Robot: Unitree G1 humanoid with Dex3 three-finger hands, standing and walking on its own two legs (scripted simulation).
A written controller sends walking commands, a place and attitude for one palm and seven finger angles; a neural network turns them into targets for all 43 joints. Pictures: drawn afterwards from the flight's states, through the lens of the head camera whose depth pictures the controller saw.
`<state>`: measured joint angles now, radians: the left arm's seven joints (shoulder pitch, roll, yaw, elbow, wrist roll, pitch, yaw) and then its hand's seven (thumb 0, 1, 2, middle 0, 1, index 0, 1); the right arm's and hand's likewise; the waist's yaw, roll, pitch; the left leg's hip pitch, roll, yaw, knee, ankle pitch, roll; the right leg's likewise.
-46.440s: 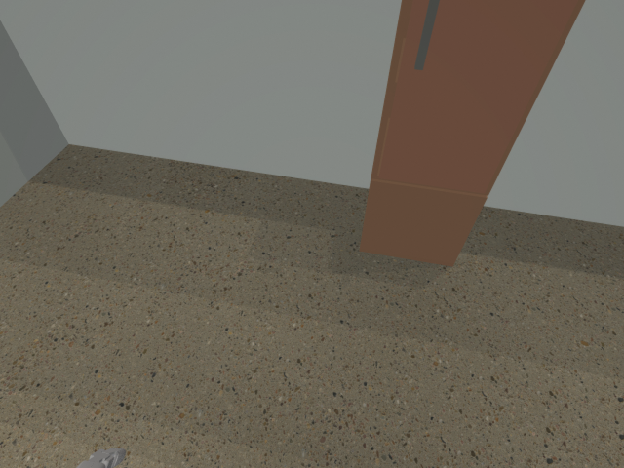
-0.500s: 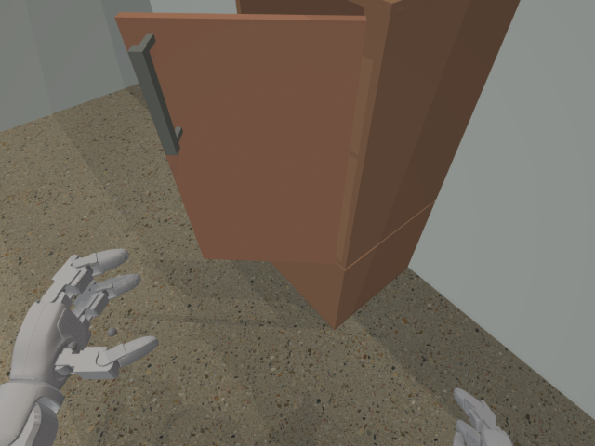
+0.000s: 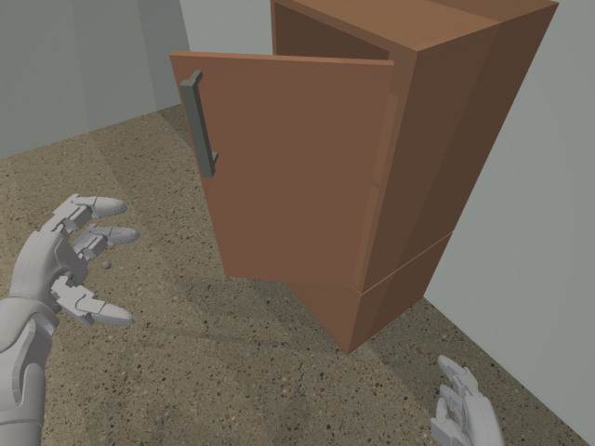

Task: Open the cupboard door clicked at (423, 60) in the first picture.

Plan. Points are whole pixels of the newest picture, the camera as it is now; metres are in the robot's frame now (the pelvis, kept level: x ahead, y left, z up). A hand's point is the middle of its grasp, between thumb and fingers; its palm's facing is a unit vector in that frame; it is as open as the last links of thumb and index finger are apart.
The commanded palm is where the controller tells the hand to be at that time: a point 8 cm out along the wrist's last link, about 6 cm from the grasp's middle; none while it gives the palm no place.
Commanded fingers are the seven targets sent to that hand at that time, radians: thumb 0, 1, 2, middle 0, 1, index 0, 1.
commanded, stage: raise the hand with hooked fingers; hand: left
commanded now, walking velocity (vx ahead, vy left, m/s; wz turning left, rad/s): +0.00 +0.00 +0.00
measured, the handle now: (203, 126) +0.56 +0.23 +0.15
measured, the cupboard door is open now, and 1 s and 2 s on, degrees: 47 47 47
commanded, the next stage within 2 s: move the hooked fingers beside the handle in 0.70 s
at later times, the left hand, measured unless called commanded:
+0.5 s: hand (108, 228) +0.30 +0.26 +0.17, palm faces +0.06 -1.00 -0.06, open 14.0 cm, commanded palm +0.27 +0.31 +0.17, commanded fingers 0.00 -0.50 0.30 -0.30 -1.20 -0.30 -1.20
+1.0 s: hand (113, 223) +0.31 +0.26 +0.17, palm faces +0.09 -0.99 -0.06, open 14.0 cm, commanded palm +0.29 +0.31 +0.17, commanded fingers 0.00 -0.50 0.30 -0.30 -1.20 -0.30 -1.20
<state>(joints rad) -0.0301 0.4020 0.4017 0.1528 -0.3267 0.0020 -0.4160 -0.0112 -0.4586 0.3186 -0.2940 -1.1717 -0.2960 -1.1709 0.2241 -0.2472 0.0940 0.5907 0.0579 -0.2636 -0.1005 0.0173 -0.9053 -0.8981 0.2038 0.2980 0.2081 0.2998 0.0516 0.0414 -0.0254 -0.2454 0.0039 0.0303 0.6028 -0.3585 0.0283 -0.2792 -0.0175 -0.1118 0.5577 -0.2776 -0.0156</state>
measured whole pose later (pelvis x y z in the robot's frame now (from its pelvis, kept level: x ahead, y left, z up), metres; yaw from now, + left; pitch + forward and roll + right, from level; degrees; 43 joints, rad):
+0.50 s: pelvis +0.00 -0.01 +0.01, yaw -1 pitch -1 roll -1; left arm -0.16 0.44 0.46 0.23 -0.31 0.09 -0.43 -0.01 -0.50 0.30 -0.30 -1.20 -0.30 -1.20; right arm 0.25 -0.29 0.07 0.60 0.07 -0.21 -0.10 0.02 -0.91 -0.90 0.20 0.30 0.21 0.30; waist 0.03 0.05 -0.02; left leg -0.18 0.01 0.05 0.50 -0.31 0.02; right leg -0.23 -0.01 -0.09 0.49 -0.24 -0.02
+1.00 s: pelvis -0.01 -0.02 +0.01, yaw +0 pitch -1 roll +0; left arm -0.28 0.47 0.45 0.40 -0.28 0.06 -0.44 -0.02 -0.50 0.30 -0.30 -1.20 -0.30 -1.20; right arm 0.23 -0.28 0.08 0.63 0.07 -0.21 -0.12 0.02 -0.91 -0.90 0.20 0.30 0.21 0.30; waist 0.03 0.05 -0.01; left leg -0.19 0.02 0.03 0.52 -0.30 0.00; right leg -0.24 0.00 -0.12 0.50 -0.24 -0.04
